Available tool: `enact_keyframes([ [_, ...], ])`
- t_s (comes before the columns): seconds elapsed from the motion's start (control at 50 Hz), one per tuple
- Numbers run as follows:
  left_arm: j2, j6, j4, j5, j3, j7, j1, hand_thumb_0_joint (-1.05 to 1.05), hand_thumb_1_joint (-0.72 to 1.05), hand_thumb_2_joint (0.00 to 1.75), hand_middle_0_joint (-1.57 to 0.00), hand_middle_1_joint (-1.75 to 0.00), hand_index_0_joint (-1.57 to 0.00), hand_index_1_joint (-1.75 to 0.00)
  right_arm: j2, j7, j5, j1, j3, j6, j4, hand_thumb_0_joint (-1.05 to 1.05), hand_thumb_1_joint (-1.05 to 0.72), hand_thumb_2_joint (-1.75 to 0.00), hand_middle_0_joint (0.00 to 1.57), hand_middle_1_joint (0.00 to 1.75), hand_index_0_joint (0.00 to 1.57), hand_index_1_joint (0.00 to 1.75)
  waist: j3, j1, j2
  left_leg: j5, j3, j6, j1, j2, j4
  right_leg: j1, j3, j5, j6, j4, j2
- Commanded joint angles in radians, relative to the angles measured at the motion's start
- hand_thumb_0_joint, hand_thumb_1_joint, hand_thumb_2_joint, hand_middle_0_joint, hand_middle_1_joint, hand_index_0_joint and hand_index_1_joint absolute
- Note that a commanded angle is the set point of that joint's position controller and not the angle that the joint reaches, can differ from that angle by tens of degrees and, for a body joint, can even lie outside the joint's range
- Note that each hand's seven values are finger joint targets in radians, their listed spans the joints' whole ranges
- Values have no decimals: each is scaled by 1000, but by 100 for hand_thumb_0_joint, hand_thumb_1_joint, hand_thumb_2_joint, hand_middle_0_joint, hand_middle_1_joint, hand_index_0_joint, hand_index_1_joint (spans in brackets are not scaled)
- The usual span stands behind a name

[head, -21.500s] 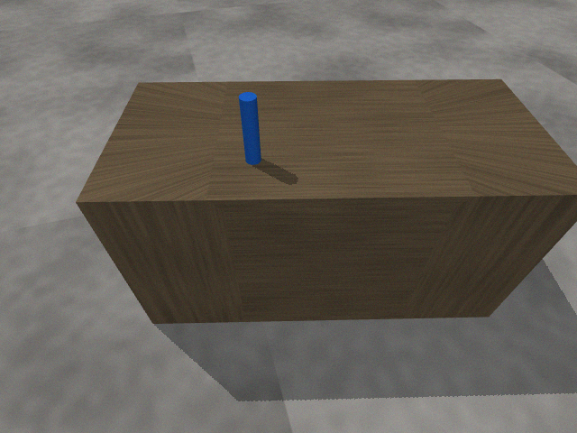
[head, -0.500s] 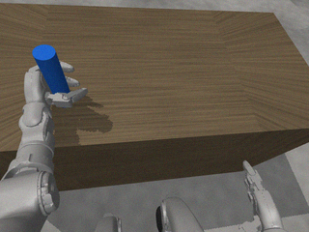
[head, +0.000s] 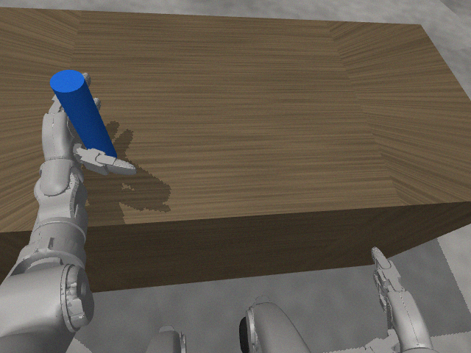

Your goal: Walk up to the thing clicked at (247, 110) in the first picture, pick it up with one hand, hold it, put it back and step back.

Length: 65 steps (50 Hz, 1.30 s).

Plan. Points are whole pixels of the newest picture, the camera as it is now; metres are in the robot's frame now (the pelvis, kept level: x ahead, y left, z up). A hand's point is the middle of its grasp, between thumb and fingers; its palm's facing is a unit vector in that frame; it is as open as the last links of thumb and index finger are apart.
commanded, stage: withdraw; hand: left
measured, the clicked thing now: (89, 125) +0.49 +0.18 +0.06
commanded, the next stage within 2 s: rise in 0.34 s
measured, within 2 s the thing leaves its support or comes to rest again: neither
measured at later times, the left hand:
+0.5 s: hand (5, 77) +0.48 +0.24 +0.17, palm faces +0.10 -0.99 -0.08, open 17.6 cm
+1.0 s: hand out of the picture +0.40 +0.33 +0.13, palm faces +0.35 -0.87 -0.36, open 17.6 cm
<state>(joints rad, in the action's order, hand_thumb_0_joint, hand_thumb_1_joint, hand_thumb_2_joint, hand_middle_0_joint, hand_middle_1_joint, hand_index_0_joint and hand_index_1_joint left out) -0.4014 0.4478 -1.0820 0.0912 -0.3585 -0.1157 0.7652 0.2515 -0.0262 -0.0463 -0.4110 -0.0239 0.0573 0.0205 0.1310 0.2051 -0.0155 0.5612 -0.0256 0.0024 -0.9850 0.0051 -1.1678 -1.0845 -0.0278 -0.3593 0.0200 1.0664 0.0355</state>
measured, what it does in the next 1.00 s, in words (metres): rises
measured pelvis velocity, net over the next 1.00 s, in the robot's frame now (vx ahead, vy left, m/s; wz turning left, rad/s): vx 0.04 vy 0.01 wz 0.00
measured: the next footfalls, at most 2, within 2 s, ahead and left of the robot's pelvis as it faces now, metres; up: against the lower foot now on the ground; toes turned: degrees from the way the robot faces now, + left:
none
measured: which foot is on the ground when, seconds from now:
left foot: down 0.00-1.00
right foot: down 0.00-1.00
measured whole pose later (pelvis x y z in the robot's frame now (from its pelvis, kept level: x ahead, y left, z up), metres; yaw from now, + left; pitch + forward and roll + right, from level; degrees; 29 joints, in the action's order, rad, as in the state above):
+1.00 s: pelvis +0.04 +0.01 +0.07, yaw +0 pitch +9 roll -1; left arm -0.53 -0.01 -0.73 0.02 -0.34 -0.02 0.35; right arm 0.27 0.01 0.06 -0.40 -0.02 0.04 -0.30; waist 0.12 0.02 0.04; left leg 0.44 -0.01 0.01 -0.45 0.00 -0.74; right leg -0.56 -0.03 -0.27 0.03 0.68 0.04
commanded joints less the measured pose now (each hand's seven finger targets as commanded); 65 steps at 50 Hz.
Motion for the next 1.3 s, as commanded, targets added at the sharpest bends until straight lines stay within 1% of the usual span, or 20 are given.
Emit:
enact_keyframes([
  [0.0, -235, 75, 245, -5, -23, 8, 443, 0, -61, 5, -7, -7, -8, -6, 163, 20, 9, -16, -106, 47, 201, 0, 55, -5, 5, 5, 5, 5, 512, 2, 150, -356, -6, -21, 197, -8, 183, 387, -4, 232, -55, -81, -37],
  [0.08, -327, 73, 328, 6, -68, 11, 499, 0, -60, 7, -6, -7, -7, -7, 187, 28, 11, -54, -139, 33, 172, 0, 54, -5, 5, 5, 5, 5, 590, -17, 194, -399, -3, -27, 257, -10, 195, 452, 2, 270, -56, -82, -32],
  [0.18, -419, 19, 433, 3, -99, 3, 546, 0, -58, 5, -6, -5, -7, -5, 158, 38, 23, -36, -102, 17, 187, 0, 53, -5, 5, 5, 5, 5, 647, -54, 217, -414, 15, -23, 288, -21, 224, 573, 20, 319, -51, -115, -24],
  [0.26, -374, -89, 268, 11, -68, -36, 418, 0, -57, 2, -6, -4, -7, -3, 147, 50, 40, -34, -87, 0, 85, 0, 53, -5, 5, 5, 5, 5, 474, -67, 146, -380, 14, -20, 270, -17, 281, 560, 19, 283, -48, -175, -31],
  [0.36, -351, -187, 199, 56, -57, -122, 327, 0, -59, 0, -6, -4, -8, -2, 136, 55, 66, -9, -58, 6, 24, 0, 55, -5, 5, 5, 5, 5, 352, -93, 80, -369, 21, -10, 264, -11, 339, 587, 11, 257, -46, -240, -34],
  [0.44, -334, -214, 225, 87, -48, -180, 297, 0, -60, 8, -6, -7, -5, -8, 148, 62, 79, 25, -57, 30, -5, 0, 57, -5, 5, 5, 5, 5, 323, -82, 21, -345, 25, 3, 286, -8, 368, 603, 8, 240, -40, -274, -35],
  [0.46, -460, -264, 143, -41, -24, -121, 224, 0, -59, 5, -6, -5, -6, -5, 201, 68, 81, -30, -121, 7, 3, 0, 57, -5, 5, 5, 5, 5, 276, -109, 17, -337, 31, -1, 339, -16, 417, 604, -6, 219, -38, -315, -37],
  [0.5, -449, -286, 298, -22, -17, -71, 353, 0, -59, 6, -6, -7, -6, -7, 164, 66, 96, 21, -74, 2, 10, 0, 57, -5, 5, 5, 5, 5, 303, -108, 34, -312, 33, -2, 376, -21, 440, 632, -1, 193, -36, -340, -34],
  [0.52, -502, -293, 335, -27, -45, -62, 378, 0, -59, 6, -6, -8, -6, -8, 187, 70, 100, 4, -102, -3, -1, 0, 57, -5, 5, 5, 5, 5, 334, -112, 46, -327, 32, -3, 405, -20, 446, 655, -2, 210, -35, -339, -30],
  [0.64, -615, -327, 296, -83, -87, 24, 349, 0, -61, 5, -8, -5, -6, -7, 167, 80, 107, 13, -78, 4, -56, 0, 50, -7, 5, 5, 5, 5, 352, -129, 99, -493, 25, -20, 488, -15, 464, 724, 0, 353, -47, -345, -20],
  [0.68, -576, -335, 276, -88, -67, 45, 316, 0, -60, 5, -7, -4, -5, -6, 120, 72, 107, 34, -29, 8, -107, 0, 52, -7, 5, 5, 5, 5, 299, -149, 140, -493, 26, -23, 499, -16, 481, 698, -3, 326, -49, -364, -18],
  [0.72, -554, -344, 284, -91, -55, 63, 292, 0, -59, 5, -7, -4, -5, -5, 157, 71, 106, 54, -67, 20, -115, 0, 52, -7, 5, 5, 5, 5, 323, -153, 181, -538, 24, -35, 564, -7, 491, 681, -9, 326, -54, -372, -19],
  [0.78, -519, -362, 316, -91, -36, 74, 226, 0, -59, 3, -7, -3, -6, -5, 136, 56, 104, 40, -39, 33, -146, 0, 52, -7, 5, 5, 5, 5, 356, -172, 235, -651, 21, -47, 627, 2, 483, 692, -16, 375, -57, -374, -21],
  [0.88, -422, -396, 426, -73, -24, 94, -37, 0, -58, 3, -7, -4, -7, -5, 178, 50, 107, 24, -82, 44, -158, 0, 50, -7, 5, 5, 5, 5, 334, -188, 147, -709, 7, -50, 636, 17, 512, 751, -37, 394, -62, -395, -31],
  [0.98, -301, -420, 749, -37, -10, 117, -428, 0, -56, 2, -6, -4, -6, -4, 182, 55, 117, 24, -109, 39, -172, 0, 52, -6, 5, 5, 5, 5, 220, -228, 77, -719, 2, -51, 635, 22, 556, 779, -65, 359, -59, -412, -43],
  [1.02, -236, -416, 995, -23, 32, 124, -523, 0, -55, 2, -6, -4, -6, -4, 163, 55, 119, 53, -101, 40, -115, 0, 52, -6, 5, 5, 5, 5, 214, -227, 74, -701, 11, -48, 640, 13, 562, 812, -62, 376, -56, -424, -38],
  [1.06, -264, -420, 1130, -17, -31, 147, -699, 0, -55, 2, -6, -4, -6, -4, 164, 62, 121, 31, -123, 27, -151, 0, 51, -6, 5, 5, 5, 5, 150, -242, 83, -654, 18, -46, 618, 4, 580, 822, -58, 366, -56, -436, -35],
  [1.14, -198, -416, 1299, -13, -19, 169, -875, 0, -54, 3, -6, -5, -6, -5, 97, 67, 116, 1, -92, -1, -184, 0, 50, -6, 5, 5, 5, 5, 68, -231, 100, -564, 34, -36, 599, -5, 596, 817, -47, 331, -52, -451, -28],
  [1.2, -142, -417, 1395, -12, 16, 175, -979, 0, -53, 3, -6, -5, -6, -5, 105, 78, 107, 9, -122, -12, -185, 0, 50, -6, 6, 5, 5, 5, 47, -214, 137, -507, 44, -28, 601, -12, 600, 798, -42, 306, -48, -459, -19],
  [1.28, -36, -410, 1561, -16, 134, 170, -1078, 0, -53, 2, -5, -5, -5, -5, 70, 90, 98, 68, -89, 10, -180, 0, 52, -5, 6, 5, 5, 5, 26, -217, 143, -442, 45, -13, 596, -18, 593, 782, -45, 266, -43, -460, -13],
])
